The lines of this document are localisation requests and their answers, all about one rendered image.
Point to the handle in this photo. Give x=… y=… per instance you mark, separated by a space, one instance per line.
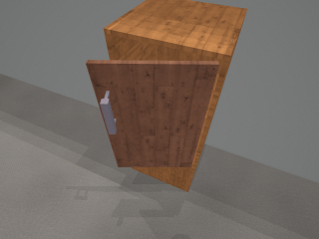
x=108 y=114

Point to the cupboard door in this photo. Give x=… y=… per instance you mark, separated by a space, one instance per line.
x=159 y=107

